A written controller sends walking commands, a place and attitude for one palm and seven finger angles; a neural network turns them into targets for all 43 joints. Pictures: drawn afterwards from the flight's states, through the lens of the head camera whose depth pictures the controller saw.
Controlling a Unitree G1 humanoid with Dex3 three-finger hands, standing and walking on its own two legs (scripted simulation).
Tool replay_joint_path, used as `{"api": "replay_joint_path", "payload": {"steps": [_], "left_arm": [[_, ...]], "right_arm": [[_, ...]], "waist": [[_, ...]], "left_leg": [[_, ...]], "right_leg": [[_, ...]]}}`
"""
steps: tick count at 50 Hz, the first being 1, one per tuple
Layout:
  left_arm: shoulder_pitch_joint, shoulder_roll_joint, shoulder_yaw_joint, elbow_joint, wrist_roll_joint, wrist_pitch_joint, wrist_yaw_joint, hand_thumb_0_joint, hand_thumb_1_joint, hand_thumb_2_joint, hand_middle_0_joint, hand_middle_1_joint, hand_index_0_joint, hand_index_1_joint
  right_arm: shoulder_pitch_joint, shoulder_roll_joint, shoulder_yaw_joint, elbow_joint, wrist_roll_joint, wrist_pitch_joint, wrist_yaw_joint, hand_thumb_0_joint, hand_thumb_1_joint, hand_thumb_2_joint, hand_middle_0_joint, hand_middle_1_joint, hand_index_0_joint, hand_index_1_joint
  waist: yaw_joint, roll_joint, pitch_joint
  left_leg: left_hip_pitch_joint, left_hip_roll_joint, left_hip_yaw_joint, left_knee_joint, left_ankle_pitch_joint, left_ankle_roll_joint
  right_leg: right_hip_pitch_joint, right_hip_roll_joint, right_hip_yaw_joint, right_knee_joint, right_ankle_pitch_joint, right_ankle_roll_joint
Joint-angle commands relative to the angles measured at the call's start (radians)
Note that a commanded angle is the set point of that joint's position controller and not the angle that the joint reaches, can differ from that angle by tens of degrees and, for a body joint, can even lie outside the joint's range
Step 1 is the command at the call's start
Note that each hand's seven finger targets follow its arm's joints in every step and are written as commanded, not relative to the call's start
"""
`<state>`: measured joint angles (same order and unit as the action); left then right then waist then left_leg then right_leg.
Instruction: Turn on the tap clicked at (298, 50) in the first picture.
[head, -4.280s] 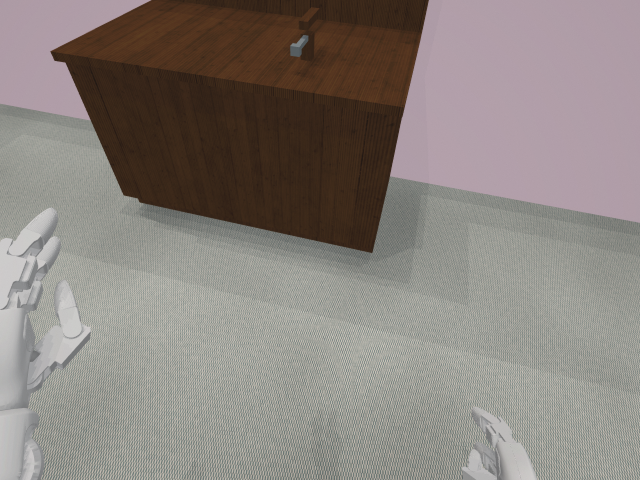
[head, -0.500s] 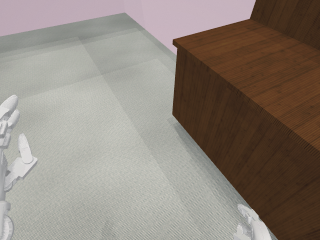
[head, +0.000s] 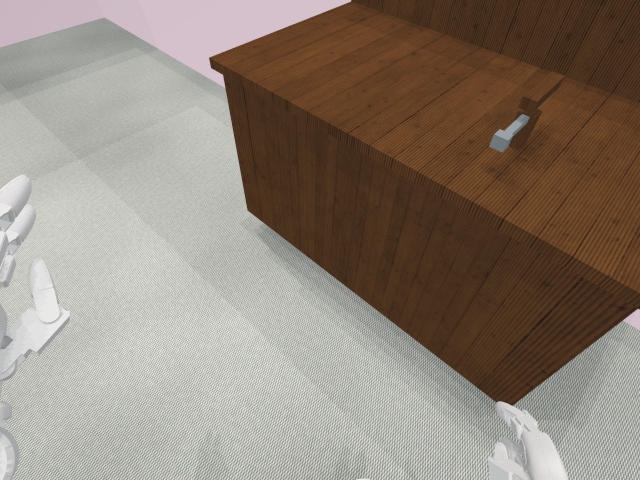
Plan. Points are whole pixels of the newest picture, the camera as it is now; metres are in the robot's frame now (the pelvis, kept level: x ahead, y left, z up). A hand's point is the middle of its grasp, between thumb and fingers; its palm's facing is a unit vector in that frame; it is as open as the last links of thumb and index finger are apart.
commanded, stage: turn to face it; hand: left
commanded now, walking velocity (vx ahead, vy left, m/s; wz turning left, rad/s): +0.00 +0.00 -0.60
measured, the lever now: (501, 140) +0.71 -0.29 +0.04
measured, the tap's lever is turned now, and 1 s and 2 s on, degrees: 0 0 0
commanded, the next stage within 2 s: take the last steps up to it in 1.60 s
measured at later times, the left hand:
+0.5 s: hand (243, 317) +0.22 +0.09 +0.18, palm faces +0.07 -0.84 -0.53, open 7.4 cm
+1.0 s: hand (368, 363) +0.20 -0.02 +0.17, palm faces -0.14 -0.87 -0.47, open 7.4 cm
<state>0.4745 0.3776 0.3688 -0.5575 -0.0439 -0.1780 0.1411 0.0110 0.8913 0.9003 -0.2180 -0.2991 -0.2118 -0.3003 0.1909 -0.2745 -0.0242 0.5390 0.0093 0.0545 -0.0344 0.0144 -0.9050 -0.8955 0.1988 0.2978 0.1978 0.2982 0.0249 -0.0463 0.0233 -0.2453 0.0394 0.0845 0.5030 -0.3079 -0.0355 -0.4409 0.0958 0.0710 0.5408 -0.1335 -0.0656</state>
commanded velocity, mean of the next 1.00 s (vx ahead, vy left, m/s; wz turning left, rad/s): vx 0.00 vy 0.00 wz -0.60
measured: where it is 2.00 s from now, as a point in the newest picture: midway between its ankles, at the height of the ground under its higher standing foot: outside the picture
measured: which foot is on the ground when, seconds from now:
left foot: down 0.00-0.24, up 0.26-0.66, down 0.68-0.94, up 0.96-1.00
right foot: down 0.00-0.00, up 0.02-0.22, down 0.24-0.70, up 0.72-0.90, down 0.92-1.00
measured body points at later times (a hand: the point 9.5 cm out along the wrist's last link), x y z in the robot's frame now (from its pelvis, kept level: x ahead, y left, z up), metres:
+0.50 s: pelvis -0.06 -0.06 +0.00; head -0.01 -0.10 +0.45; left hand +0.21 +0.13 +0.21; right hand +0.01 -0.34 -0.11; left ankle -0.02 +0.08 -0.68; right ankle -0.01 -0.13 -0.73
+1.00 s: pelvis -0.13 -0.07 -0.01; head -0.10 -0.12 +0.43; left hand +0.20 +0.03 +0.19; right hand -0.09 -0.33 -0.12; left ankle -0.05 +0.08 -0.70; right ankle -0.14 -0.17 -0.73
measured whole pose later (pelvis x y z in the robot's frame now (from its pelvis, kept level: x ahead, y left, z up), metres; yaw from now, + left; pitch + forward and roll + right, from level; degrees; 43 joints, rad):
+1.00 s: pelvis -0.13 -0.07 -0.01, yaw -35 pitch -1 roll +0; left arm 0.38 0.37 0.35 -0.51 -0.03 -0.19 0.13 0.01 0.89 0.90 -0.21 -0.30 -0.21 -0.30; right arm 0.17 -0.17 0.04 0.54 0.02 -0.02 0.00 0.01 -0.90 -0.89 0.21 0.30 0.20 0.30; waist 0.04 0.06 0.14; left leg -0.36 0.18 0.07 0.90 -0.48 -0.09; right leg -0.37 0.03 -0.08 0.67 -0.27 -0.06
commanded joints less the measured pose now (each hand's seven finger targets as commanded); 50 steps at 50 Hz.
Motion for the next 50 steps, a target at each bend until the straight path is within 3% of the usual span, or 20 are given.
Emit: {"api": "replay_joint_path", "payload": {"steps": [1, 4, 10, 11, 12, 13, 14, 16, 19, 31, 33, 35, 37, 40, 44, 45, 46, 47, 48, 50], "left_arm": [[-0.126, 0.208, 0.136, -0.200, 0.035, -0.077, 0.011, 0.000, 0.900, 0.900, -0.200, -0.300, -0.200, -0.300], [-0.116, 0.110, 0.045, -0.152, 0.026, -0.072, 0.003, 0.000, 0.900, 0.900, -0.200, -0.300, -0.200, -0.300], [-0.182, 0.147, 0.065, -0.158, 0.028, -0.066, 0.012, 0.000, 0.900, 0.900, -0.200, -0.300, -0.200, -0.300], [-0.162, 0.175, 0.085, -0.140, 0.034, -0.063, 0.015, 0.000, 0.900, 0.900, -0.200, -0.300, -0.200, -0.300], [-0.157, 0.226, 0.132, -0.145, 0.028, -0.075, 0.026, 0.000, 0.900, 0.900, -0.200, -0.300, -0.200, -0.300], [-0.124, 0.247, 0.179, -0.134, 0.001, -0.065, 0.033, 0.000, 0.900, 0.900, -0.200, -0.300, -0.200, -0.300], [-0.084, 0.246, 0.180, -0.179, -0.012, -0.063, 0.032, 0.000, 0.900, 0.900, -0.200, -0.300, -0.200, -0.300], [0.022, 0.229, 0.208, -0.200, -0.021, -0.078, 0.032, 0.000, 0.900, 0.900, -0.200, -0.300, -0.200, -0.300], [0.062, 0.209, 0.208, -0.202, -0.024, -0.088, 0.033, 0.000, 0.900, 0.900, -0.200, -0.300, -0.200, -0.300], [-0.047, 0.188, 0.114, -0.196, -0.009, -0.066, 0.027, 0.000, 0.900, 0.900, -0.200, -0.300, -0.200, -0.300], [-0.075, 0.190, 0.105, -0.221, -0.004, -0.079, 0.017, 0.000, 0.900, 0.900, -0.200, -0.300, -0.200, -0.300], [-0.091, 0.211, 0.139, -0.219, 0.011, -0.087, 0.012, 0.000, 0.900, 0.900, -0.200, -0.300, -0.200, -0.300], [-0.072, 0.196, 0.140, -0.177, 0.021, -0.090, 0.006, 0.000, 0.900, 0.900, -0.200, -0.300, -0.200, -0.300], [-0.077, 0.117, 0.053, -0.155, 0.011, -0.079, 0.004, 0.000, 0.900, 0.900, -0.200, -0.300, -0.200, -0.300], [-0.168, 0.137, 0.054, -0.155, 0.020, -0.069, 0.009, 0.000, 0.900, 0.900, -0.200, -0.300, -0.200, -0.300], [-0.187, 0.151, 0.069, -0.158, 0.023, -0.071, 0.011, 0.000, 0.900, 0.900, -0.200, -0.300, -0.200, -0.300], [-0.162, 0.182, 0.091, -0.129, 0.034, -0.066, 0.015, 0.000, 0.900, 0.900, -0.200, -0.300, -0.200, -0.300], [-0.154, 0.219, 0.127, -0.141, 0.025, -0.075, 0.025, 0.000, 0.900, 0.900, -0.200, -0.300, -0.200, -0.300], [-0.111, 0.236, 0.165, -0.139, -0.003, -0.067, 0.030, 0.000, 0.900, 0.900, -0.200, -0.300, -0.200, -0.300], [-0.004, 0.242, 0.197, -0.207, -0.018, -0.075, 0.033, 0.000, 0.900, 0.900, -0.200, -0.300, -0.200, -0.300]], "right_arm": [[-0.087, -0.039, -0.030, -0.167, 0.007, -0.066, -0.009, 0.000, -0.900, -0.900, 0.200, 0.300, 0.200, 0.300], [-0.073, -0.053, -0.031, -0.155, 0.018, -0.089, 0.012, 0.000, -0.900, -0.900, 0.200, 0.300, 0.200, 0.300], [-0.003, -0.075, -0.036, -0.145, 0.014, -0.151, 0.025, 0.000, -0.900, -0.900, 0.200, 0.300, 0.200, 0.300], [-0.002, -0.061, -0.034, -0.148, 0.016, -0.154, 0.026, 0.000, -0.900, -0.900, 0.200, 0.300, 0.200, 0.300], [-0.031, -0.020, -0.016, -0.165, 0.016, -0.152, 0.023, 0.000, -0.900, -0.900, 0.200, 0.300, 0.200, 0.300], [-0.064, -0.028, -0.022, -0.174, 0.019, -0.146, 0.018, 0.000, -0.900, -0.900, 0.200, 0.300, 0.200, 0.300], [-0.085, -0.021, -0.024, -0.167, 0.015, -0.131, 0.017, 0.000, -0.900, -0.900, 0.200, 0.300, 0.200, 0.300], [-0.096, 0.002, 0.006, -0.140, 0.003, -0.086, 0.023, 0.000, -0.900, -0.900, 0.200, 0.300, 0.200, 0.300], [-0.106, -0.003, -0.002, -0.131, -0.001, -0.058, 0.018, 0.000, -0.900, -0.900, 0.200, 0.300, 0.200, 0.300], [-0.080, -0.053, -0.016, -0.160, 0.007, -0.024, 0.010, 0.000, -0.900, -0.900, 0.200, 0.300, 0.200, 0.300], [-0.056, -0.069, -0.023, -0.167, 0.000, -0.031, 0.006, 0.000, -0.900, -0.900, 0.200, 0.300, 0.200, 0.300], [-0.078, -0.065, -0.023, -0.178, 0.002, -0.049, -0.004, 0.000, -0.900, -0.900, 0.200, 0.300, 0.200, 0.300], [-0.071, -0.037, -0.032, -0.177, -0.002, -0.074, -0.004, 0.000, -0.900, -0.900, 0.200, 0.300, 0.200, 0.300], [-0.041, -0.058, -0.027, -0.157, 0.018, -0.099, 0.014, 0.000, -0.900, -0.900, 0.200, 0.300, 0.200, 0.300], [-0.014, -0.076, -0.030, -0.148, 0.010, -0.142, 0.020, 0.000, -0.900, -0.900, 0.200, 0.300, 0.200, 0.300], [-0.015, -0.073, -0.028, -0.149, 0.010, -0.148, 0.022, 0.000, -0.900, -0.900, 0.200, 0.300, 0.200, 0.300], [-0.019, -0.061, -0.026, -0.147, 0.012, -0.145, 0.024, 0.000, -0.900, -0.900, 0.200, 0.300, 0.200, 0.300], [-0.045, -0.025, -0.010, -0.166, 0.012, -0.142, 0.023, 0.000, -0.900, -0.900, 0.200, 0.300, 0.200, 0.300], [-0.067, -0.033, -0.022, -0.175, 0.018, -0.131, 0.021, 0.000, -0.900, -0.900, 0.200, 0.300, 0.200, 0.300], [-0.088, -0.004, 0.000, -0.155, 0.002, -0.096, 0.021, 0.000, -0.900, -0.900, 0.200, 0.300, 0.200, 0.300]], "waist": [[0.009, 0.330, -0.059], [0.004, 0.294, 0.047], [-0.007, 0.239, -0.068], [-0.009, 0.131, -0.095], [0.000, -0.130, -0.111], [0.022, -0.259, -0.170], [0.016, -0.214, -0.176], [0.007, -0.024, -0.227], [-0.009, -0.047, -0.220], [0.000, -0.027, -0.161], [-0.015, 0.087, -0.143], [0.003, 0.352, -0.090], [0.000, 0.299, -0.014], [-0.001, 0.281, 0.008], [-0.015, 0.250, -0.048], [-0.011, 0.220, -0.070], [-0.012, 0.101, -0.086], [-0.002, -0.140, -0.100], [0.019, -0.255, -0.176], [0.010, -0.090, -0.185]], "left_leg": [[-0.073, 0.438, -0.289, -0.315, -0.158, 0.208], [-0.101, 0.357, -0.047, -0.205, 0.070, 0.150], [-0.021, 0.286, 0.063, 0.091, 0.279, 0.037], [-0.054, 0.230, 0.089, 0.245, 0.206, 0.009], [-0.245, 0.110, 0.102, 0.453, -0.128, -0.036], [-0.310, 0.046, -0.014, 0.621, -0.303, -0.049], [-0.317, 0.063, -0.112, 0.700, -0.258, -0.049], [-0.362, 0.070, -0.129, 0.720, -0.171, -0.060], [-0.300, 0.052, -0.095, 0.593, -0.119, -0.062], [0.032, -0.003, -0.055, 0.016, -0.109, 0.004], [0.171, 0.090, -0.116, -0.158, -0.106, 0.060], [0.103, 0.375, -0.326, -0.284, -0.100, 0.192], [-0.105, 0.406, -0.264, -0.285, -0.057, 0.228], [-0.012, 0.322, -0.014, -0.146, 0.275, 0.128], [0.029, 0.290, 0.044, 0.022, 0.371, 0.056], [-0.001, 0.271, 0.048, 0.101, 0.340, 0.038], [-0.076, 0.215, 0.072, 0.256, 0.213, 0.007], [-0.253, 0.089, 0.083, 0.446, -0.137, -0.042], [-0.282, 0.041, -0.032, 0.608, -0.300, -0.045], [-0.326, 0.063, -0.131, 0.713, -0.195, -0.049]], "right_leg": [[-0.072, -0.063, -0.022, 0.601, -0.328, 0.104], [-0.086, -0.129, -0.088, 0.515, -0.326, 0.120], [0.243, -0.077, -0.210, -0.016, -0.130, 0.113], [0.298, -0.152, -0.107, -0.099, 0.021, 0.068], [0.413, -0.325, 0.185, -0.122, 0.445, -0.031], [0.373, -0.418, 0.394, -0.167, 0.500, -0.084], [0.358, -0.428, 0.419, -0.176, 0.390, -0.097], [0.435, -0.372, 0.302, -0.101, 0.370, -0.118], [0.383, -0.327, 0.236, -0.147, 0.327, -0.102], [0.141, -0.252, 0.351, -0.263, -0.148, -0.049], [0.004, -0.164, 0.300, -0.152, -0.221, 0.015], [-0.126, -0.020, 0.046, 0.317, -0.315, 0.090], [-0.087, -0.083, 0.000, 0.644, -0.312, 0.107], [-0.048, -0.113, -0.106, 0.351, -0.325, 0.116], [0.177, -0.065, -0.202, 0.037, -0.173, 0.117], [0.258, -0.073, -0.188, -0.040, -0.091, 0.103], [0.318, -0.165, -0.048, -0.090, 0.093, 0.047], [0.407, -0.335, 0.237, -0.116, 0.466, -0.050], [0.372, -0.408, 0.412, -0.179, 0.445, -0.085], [0.381, -0.387, 0.372, -0.156, 0.271, -0.121]]}}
